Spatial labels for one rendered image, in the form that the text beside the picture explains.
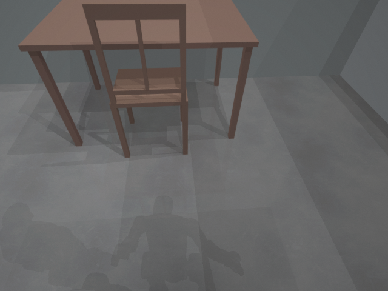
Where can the table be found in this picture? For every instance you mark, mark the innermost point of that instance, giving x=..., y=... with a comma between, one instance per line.
x=209, y=24

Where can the chair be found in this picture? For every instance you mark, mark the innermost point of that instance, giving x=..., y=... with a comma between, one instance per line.
x=146, y=87

